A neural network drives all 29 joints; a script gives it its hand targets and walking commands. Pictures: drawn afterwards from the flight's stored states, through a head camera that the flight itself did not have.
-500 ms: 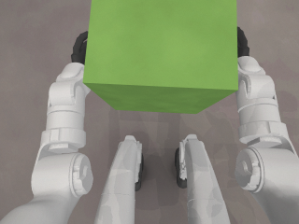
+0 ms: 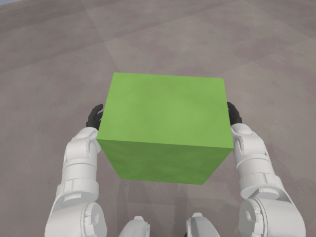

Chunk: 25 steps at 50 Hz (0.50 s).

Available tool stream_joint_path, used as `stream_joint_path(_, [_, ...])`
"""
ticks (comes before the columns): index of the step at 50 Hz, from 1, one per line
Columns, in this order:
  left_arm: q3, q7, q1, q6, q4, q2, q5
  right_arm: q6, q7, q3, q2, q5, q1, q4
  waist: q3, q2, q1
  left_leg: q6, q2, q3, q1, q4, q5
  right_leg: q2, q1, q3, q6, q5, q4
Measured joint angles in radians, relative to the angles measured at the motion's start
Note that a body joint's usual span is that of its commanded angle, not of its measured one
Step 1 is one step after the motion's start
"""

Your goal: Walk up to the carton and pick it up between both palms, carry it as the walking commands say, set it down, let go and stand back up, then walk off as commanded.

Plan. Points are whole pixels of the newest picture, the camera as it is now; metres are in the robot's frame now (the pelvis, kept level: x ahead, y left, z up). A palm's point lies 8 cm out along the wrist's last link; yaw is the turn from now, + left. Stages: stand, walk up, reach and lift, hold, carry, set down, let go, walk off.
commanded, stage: reach and lift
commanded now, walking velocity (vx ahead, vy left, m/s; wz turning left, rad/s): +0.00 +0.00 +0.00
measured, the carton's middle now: (164, 135) +0.40 +0.03 -0.02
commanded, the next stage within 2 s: none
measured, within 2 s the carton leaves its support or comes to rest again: neither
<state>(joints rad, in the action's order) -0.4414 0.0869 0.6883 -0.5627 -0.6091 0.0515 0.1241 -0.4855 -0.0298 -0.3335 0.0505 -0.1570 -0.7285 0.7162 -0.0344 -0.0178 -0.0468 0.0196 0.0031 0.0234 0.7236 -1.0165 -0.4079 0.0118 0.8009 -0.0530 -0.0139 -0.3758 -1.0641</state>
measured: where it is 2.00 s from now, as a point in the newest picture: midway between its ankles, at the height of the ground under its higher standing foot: outside the picture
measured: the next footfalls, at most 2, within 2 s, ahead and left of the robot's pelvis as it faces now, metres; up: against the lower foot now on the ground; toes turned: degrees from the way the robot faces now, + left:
none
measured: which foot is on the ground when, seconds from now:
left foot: down 0.00-1.00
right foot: down 0.00-1.00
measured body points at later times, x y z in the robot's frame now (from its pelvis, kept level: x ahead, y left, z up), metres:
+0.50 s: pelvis +0.05 +0.01 +0.05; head +0.03 +0.00 +0.50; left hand +0.37 +0.21 +0.08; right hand +0.39 -0.16 +0.08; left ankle +0.06 +0.14 -0.66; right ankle +0.09 -0.10 -0.66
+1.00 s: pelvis +0.03 +0.00 +0.06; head -0.05 -0.01 +0.50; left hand +0.34 +0.20 +0.13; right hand +0.36 -0.17 +0.12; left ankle +0.06 +0.14 -0.66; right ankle +0.09 -0.10 -0.66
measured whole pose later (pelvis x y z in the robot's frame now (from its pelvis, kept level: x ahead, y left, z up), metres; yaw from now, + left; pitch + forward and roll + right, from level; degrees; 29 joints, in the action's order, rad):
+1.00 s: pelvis +0.03 +0.00 +0.06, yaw -1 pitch -12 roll +2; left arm -0.33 0.11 0.41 -0.75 -0.47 0.01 0.17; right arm -0.71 0.02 -0.26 0.01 -0.18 -0.44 0.55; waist -0.01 0.00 -0.05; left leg 0.02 0.00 0.02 0.08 -0.60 -0.31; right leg 0.01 0.17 -0.05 -0.01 -0.30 -0.67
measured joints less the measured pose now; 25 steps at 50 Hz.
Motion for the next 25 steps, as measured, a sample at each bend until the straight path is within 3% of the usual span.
stream_joint_path(5, [-0.037,0.026,-0.04,-0.003,-0.001,-0.027,0.046,-0.013,0.022,-0.005,-0.013,-0.031,0.039,0.0,0.006,0.016,0.0,0.0,0.0,0.0,-0.108,0.073,0.004,0.0,-0.108,-0.001,0.0,0.0,0.07])
stream_joint_path(15, [0.078,0.033,-0.239,0.003,0.032,-0.036,0.046,-0.046,0.024,0.055,-0.041,-0.031,0.245,-0.077,0.023,0.021,-0.004,0.0,-0.003,-0.001,-0.315,0.25,0.038,0.0,-0.313,-0.001,0.0,0.029,0.241])
stream_joint_path(20, [0.102,0.037,-0.268,-0.023,0.115,-0.036,0.043,-0.066,0.03,0.079,-0.041,-0.023,0.266,-0.143,0.026,0.015,-0.004,0.0,-0.003,-0.001,-0.367,0.282,0.046,0.0,-0.366,-0.001,0.0,0.038,0.274])
stream_joint_path(25, [0.097,0.037,-0.268,-0.066,0.123,-0.039,0.043,-0.111,0.034,0.079,-0.041,-0.023,0.267,-0.153,0.026,0.01,-0.004,0.0,-0.003,-0.002,-0.437,0.311,0.051,0.0,-0.438,-0.001,0.0,0.043,0.305])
